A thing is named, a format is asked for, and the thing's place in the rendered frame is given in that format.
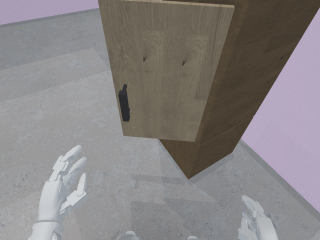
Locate right robot hand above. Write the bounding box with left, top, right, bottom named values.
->
left=238, top=194, right=279, bottom=240

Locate handle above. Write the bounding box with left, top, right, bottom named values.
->
left=118, top=84, right=130, bottom=122

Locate cupboard door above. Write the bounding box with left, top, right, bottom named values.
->
left=98, top=0, right=235, bottom=142

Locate left robot hand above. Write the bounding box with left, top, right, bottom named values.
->
left=38, top=145, right=89, bottom=224

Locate left robot forearm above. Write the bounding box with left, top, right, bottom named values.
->
left=28, top=220, right=64, bottom=240

